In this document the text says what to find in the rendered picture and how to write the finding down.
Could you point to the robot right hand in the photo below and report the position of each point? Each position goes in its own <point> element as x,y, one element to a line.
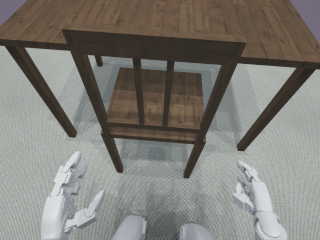
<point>256,197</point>

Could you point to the robot left thigh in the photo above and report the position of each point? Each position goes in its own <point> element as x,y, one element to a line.
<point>133,227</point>

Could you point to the robot right shin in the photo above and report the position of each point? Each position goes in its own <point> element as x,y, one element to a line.
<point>193,222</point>

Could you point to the table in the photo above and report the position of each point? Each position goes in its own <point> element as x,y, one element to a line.
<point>275,33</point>

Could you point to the robot left hand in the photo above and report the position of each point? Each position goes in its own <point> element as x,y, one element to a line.
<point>60,203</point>

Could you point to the robot right forearm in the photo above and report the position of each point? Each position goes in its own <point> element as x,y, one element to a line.
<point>268,226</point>

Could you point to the chair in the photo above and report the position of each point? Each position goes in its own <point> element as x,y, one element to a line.
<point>154,105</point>

